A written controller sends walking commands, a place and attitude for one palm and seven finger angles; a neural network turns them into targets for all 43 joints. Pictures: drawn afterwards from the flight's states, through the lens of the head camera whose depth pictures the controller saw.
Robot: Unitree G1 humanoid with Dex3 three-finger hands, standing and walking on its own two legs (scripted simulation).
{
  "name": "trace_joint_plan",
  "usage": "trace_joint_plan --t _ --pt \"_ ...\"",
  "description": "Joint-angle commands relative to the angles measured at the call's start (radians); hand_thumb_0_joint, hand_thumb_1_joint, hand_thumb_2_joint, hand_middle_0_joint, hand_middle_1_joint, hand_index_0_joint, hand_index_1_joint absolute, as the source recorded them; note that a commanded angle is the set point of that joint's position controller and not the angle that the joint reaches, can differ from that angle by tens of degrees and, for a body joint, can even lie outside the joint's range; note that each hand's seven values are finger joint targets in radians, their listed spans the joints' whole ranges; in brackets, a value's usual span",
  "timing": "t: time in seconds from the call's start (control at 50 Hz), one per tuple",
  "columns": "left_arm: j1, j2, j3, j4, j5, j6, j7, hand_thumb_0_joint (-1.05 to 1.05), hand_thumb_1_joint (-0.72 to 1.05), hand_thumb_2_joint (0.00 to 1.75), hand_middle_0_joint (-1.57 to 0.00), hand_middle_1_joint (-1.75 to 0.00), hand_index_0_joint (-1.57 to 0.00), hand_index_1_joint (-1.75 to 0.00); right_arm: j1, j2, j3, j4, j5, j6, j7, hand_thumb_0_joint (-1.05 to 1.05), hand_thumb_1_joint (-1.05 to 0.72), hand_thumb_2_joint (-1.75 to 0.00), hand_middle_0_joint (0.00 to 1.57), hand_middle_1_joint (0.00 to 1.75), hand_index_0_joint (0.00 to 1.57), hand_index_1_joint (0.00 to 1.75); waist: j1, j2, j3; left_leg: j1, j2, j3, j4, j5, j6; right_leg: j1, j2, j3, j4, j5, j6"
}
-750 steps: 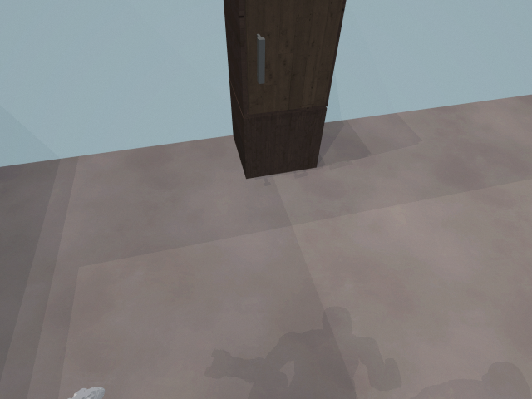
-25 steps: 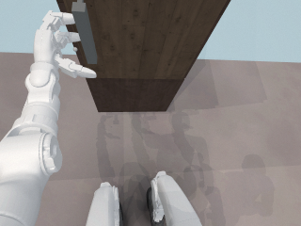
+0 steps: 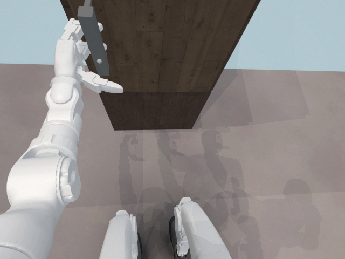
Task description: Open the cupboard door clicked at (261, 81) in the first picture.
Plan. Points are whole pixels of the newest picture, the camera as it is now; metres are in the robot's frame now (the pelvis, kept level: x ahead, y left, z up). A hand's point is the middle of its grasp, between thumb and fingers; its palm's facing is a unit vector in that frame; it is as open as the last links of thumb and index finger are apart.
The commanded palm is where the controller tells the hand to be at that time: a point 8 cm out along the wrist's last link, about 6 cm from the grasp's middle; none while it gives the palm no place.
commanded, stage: slide the fingers in behind the handle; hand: left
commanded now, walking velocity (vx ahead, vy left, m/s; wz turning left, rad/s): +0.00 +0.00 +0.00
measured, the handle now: (97, 39) +0.59 +0.10 +0.05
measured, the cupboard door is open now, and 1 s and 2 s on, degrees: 0 0 31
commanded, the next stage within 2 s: close the thumb around the handle in 0.44 s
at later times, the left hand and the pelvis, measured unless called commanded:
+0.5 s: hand (103, 60) +0.54 +0.09 +0.04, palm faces -0.08 -1.00 -0.03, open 13.9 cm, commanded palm +0.53 +0.13 +0.04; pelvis +0.00 +0.00 +0.00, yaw +0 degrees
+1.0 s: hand (104, 61) +0.54 +0.09 +0.05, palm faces -0.08 -1.00 -0.03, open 8.3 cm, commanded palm +0.52 +0.13 +0.04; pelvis +0.00 +0.00 +0.00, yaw +0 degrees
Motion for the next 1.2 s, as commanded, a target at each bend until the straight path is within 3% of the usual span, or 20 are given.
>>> trace_joint_plan --t 0.0,0.04,0.06,0.1,0.2,0.28,0.36,0.44,0.52,0.58,0.68,0.72,0.8,0.84,0.9,0.94,1.0,1.02,1.06,1.18 --pt "-0.465 0.141 0.003 -0.216 -0.009 -0.078 0.012 0.0 -0.5 0.3 -0.3 -1.2 -0.3 -1.2 0.203 -0.181 -0.067 -0.035 -0.005 -0.014 -0.009 0.0 -0.9 -0.9 0.2 0.3 0.2 0.3 -0.029 0.108 -0.589 0.345 -0.013 -0.062 -0.14 0.373 -0.002 0.353 0.015 0.064 -0.148 0.309 0.008" --pt "-0.489 0.119 -0.014 -0.206 -0.006 -0.079 0.021 0.0 -0.5 0.3 -0.3 -1.2 -0.3 -1.2 0.204 -0.18 -0.067 -0.027 -0.008 -0.016 -0.007 0.0 -0.9 -0.9 0.2 0.3 0.2 0.3 -0.046 0.093 -0.563 0.336 -0.011 -0.062 -0.134 0.361 0.0 0.332 0.016 0.063 -0.152 0.294 0.011" --pt "-0.497 0.164 0.018 -0.211 -0.002 -0.083 0.028 0.0 -0.5 0.3 -0.3 -1.2 -0.3 -1.2 0.208 -0.184 -0.067 -0.024 -0.009 -0.016 -0.009 0.0 -0.9 -0.9 0.2 0.3 0.2 0.3 -0.043 0.082 -0.571 0.325 -0.011 -0.059 -0.131 0.364 0.002 0.351 0.015 0.067 -0.152 0.304 0.011" --pt "-0.491 0.164 0.015 -0.205 0.007 -0.087 0.031 0.0 -0.5 0.3 -0.3 -1.2 -0.3 -1.2 0.208 -0.182 -0.065 -0.026 -0.01 -0.016 -0.007 0.0 -0.9 -0.9 0.2 0.3 0.2 0.3 -0.033 0.118 -0.59 0.335 -0.013 -0.06 -0.129 0.377 -0.001 0.344 0.015 0.065 -0.14 0.31 0.007" --pt "-0.491 0.191 0.033 -0.185 0.014 -0.079 0.035 0.0 -0.5 0.3 -0.3 -1.2 -0.3 -1.2 0.209 -0.184 -0.062 -0.031 -0.009 -0.016 -0.008 0.0 -0.9 -0.9 0.2 0.3 0.2 0.3 -0.034 0.104 -0.585 0.308 -0.013 -0.057 -0.128 0.365 0.002 0.358 0.015 0.069 -0.14 0.31 0.009" --pt "-0.502 0.14 -0.004 -0.205 0.005 -0.077 0.027 0.0 -0.5 0.3 -0.3 -1.2 -0.3 -1.2 0.211 -0.182 -0.066 -0.032 -0.008 -0.016 -0.007 0.0 -0.9 -0.9 0.2 0.3 0.2 0.3 -0.045 0.114 -0.598 0.347 -0.011 -0.065 -0.131 0.386 0.002 0.339 0.015 0.065 -0.139 0.318 0.009" --pt "-0.483 0.167 0.021 -0.207 -0.002 -0.069 0.024 0.0 -0.5 0.3 -0.3 -1.2 -0.3 -1.2 0.21 -0.183 -0.066 -0.032 -0.005 -0.015 -0.009 0.0 -0.9 -0.9 0.2 0.3 0.2 0.3 -0.031 0.089 -0.607 0.311 -0.015 -0.053 -0.132 0.365 0.003 0.386 0.015 0.073 -0.149 0.322 0.011" --pt "-0.504 0.155 0.006 -0.197 0.002 -0.075 0.027 0.0 -0.5 0.3 -0.3 -1.2 -0.3 -1.2 0.215 -0.186 -0.067 -0.021 -0.006 -0.018 -0.011 0.0 -0.9 -0.9 0.2 0.3 0.2 0.3 -0.048 0.086 -0.581 0.325 -0.01 -0.062 -0.132 0.36 0.003 0.343 0.014 0.067 -0.152 0.301 0.012" --pt "-0.502 0.151 0.006 -0.209 0.004 -0.085 0.029 0.0 -0.5 0.3 -0.3 -1.2 -0.3 -1.2 0.213 -0.185 -0.068 -0.023 -0.009 -0.019 -0.01 0.0 -0.9 -0.9 0.2 0.3 0.2 0.3 -0.036 0.124 -0.612 0.361 -0.011 -0.066 -0.132 0.388 -0.003 0.333 0.013 0.063 -0.142 0.31 0.009" --pt "-0.496 0.125 -0.016 -0.183 0.002 -0.081 0.029 0.0 -0.33 0.37 -0.31 -1.22 -0.31 -1.22 0.212 -0.185 -0.066 -0.023 -0.007 -0.019 -0.008 0.0 -0.9 -0.9 0.2 0.3 0.2 0.3 -0.048 0.098 -0.56 0.341 -0.01 -0.069 -0.139 0.362 0.0 0.315 0.016 0.06 -0.148 0.286 0.008" --pt "-0.509 0.183 0.028 -0.21 0.005 -0.087 0.035 0.0 -0.05 0.49 -0.33 -1.25 -0.33 -1.25 0.215 -0.187 -0.067 -0.026 -0.009 -0.02 -0.011 0.0 -0.9 -0.9 0.2 0.3 0.2 0.3 -0.036 0.114 -0.615 0.339 -0.013 -0.061 -0.129 0.379 0.002 0.354 0.015 0.069 -0.14 0.316 0.007" --pt "-0.472 0.173 0.024 -0.202 0.007 -0.088 0.031 0.0 0.06 0.54 -0.34 -1.26 -0.34 -1.26 0.21 -0.186 -0.067 -0.028 -0.008 -0.018 -0.009 0.0 -0.9 -0.9 0.2 0.3 0.2 0.3 -0.024 0.113 -0.616 0.353 -0.011 -0.066 -0.135 0.397 -0.004 0.355 0.015 0.063 -0.138 0.323 0.006" --pt "-0.48 0.121 -0.013 -0.224 -0.004 -0.084 0.027 0.0 0.28 0.64 -0.36 -1.28 -0.36 -1.28 0.21 -0.183 -0.071 -0.027 -0.006 -0.014 -0.008 0.0 -0.9 -0.9 0.2 0.3 0.2 0.3 -0.04 0.107 -0.613 0.377 -0.01 -0.067 -0.136 0.422 -0.003 0.35 0.014 0.062 -0.143 0.35 0.01" --pt "-0.466 0.146 0.005 -0.24 -0.004 -0.085 0.027 0.0 0.4 0.68 -0.36 -1.3 -0.36 -1.3 0.21 -0.186 -0.072 -0.028 -0.005 -0.011 -0.008 0.0 -0.9 -0.9 0.2 0.3 0.2 0.3 -0.027 0.118 -0.623 0.381 -0.01 -0.065 -0.139 0.424 -0.005 0.362 0.014 0.063 -0.144 0.352 0.008" --pt "-0.446 0.095 -0.022 -0.229 -0.009 -0.084 0.028 0.0 0.56 0.76 -0.38 -1.31 -0.38 -1.31 0.208 -0.181 -0.075 -0.026 -0.005 -0.009 -0.006 0.0 -0.9 -0.9 0.2 0.3 0.2 0.3 -0.032 0.104 -0.6 0.397 -0.008 -0.069 -0.144 0.433 -0.007 0.343 0.014 0.057 -0.148 0.352 0.01" --pt "-0.451 0.114 -0.011 -0.216 -0.008 -0.081 0.034 0.0 0.68 0.8 -0.38 -1.33 -0.38 -1.33 0.205 -0.183 -0.073 -0.026 -0.005 -0.006 -0.008 0.0 -0.9 -0.9 0.2 0.3 0.2 0.3 -0.036 0.082 -0.563 0.355 -0.01 -0.062 -0.147 0.389 -0.003 0.352 0.014 0.063 -0.157 0.326 0.012" --pt "-0.457 0.1 -0.016 -0.223 -0.007 -0.093 0.04 0.0 0.84 0.88 -0.4 -1.34 -0.4 -1.34 0.204 -0.18 -0.074 -0.023 -0.007 -0.009 -0.008 0.0 -0.9 -0.9 0.2 0.3 0.2 0.3 -0.035 0.085 -0.575 0.371 -0.011 -0.064 -0.146 0.396 -0.004 0.343 0.014 0.06 -0.153 0.328 0.011" --pt "-0.45 0.125 0.002 -0.203 -0.004 -0.094 0.042 0.0 0.9 0.9 -0.4 -1.35 -0.4 -1.35 0.203 -0.184 -0.074 -0.021 -0.006 -0.009 -0.009 0.0 -0.9 -0.9 0.2 0.3 0.2 0.3 -0.031 0.071 -0.56 0.352 -0.012 -0.061 -0.144 0.383 -0.004 0.347 0.014 0.063 -0.156 0.319 0.01" --pt "-0.46 0.126 -0.004 -0.195 0.002 -0.096 0.043 0.0 0.9 0.9 -0.4 -1.35 -0.4 -1.35 0.199 -0.182 -0.07 -0.024 -0.007 -0.011 -0.009 0.0 -0.9 -0.9 0.2 0.3 0.2 0.3 -0.031 0.082 -0.541 0.322 -0.015 -0.058 -0.145 0.352 -0.002 0.347 0.013 0.066 -0.156 0.294 0.01" --pt "-0.454 0.134 -0.002 -0.202 0.009 -0.103 0.038 0.0 0.9 0.9 -0.4 -1.35 -0.4 -1.35 0.199 -0.18 -0.07 -0.032 -0.007 -0.014 -0.008 0.0 -0.9 -0.9 0.2 0.3 0.2 0.3 -0.029 0.084 -0.578 0.328 -0.015 -0.054 -0.136 0.378 0.001 0.361 0.014 0.071 -0.145 0.326 0.008"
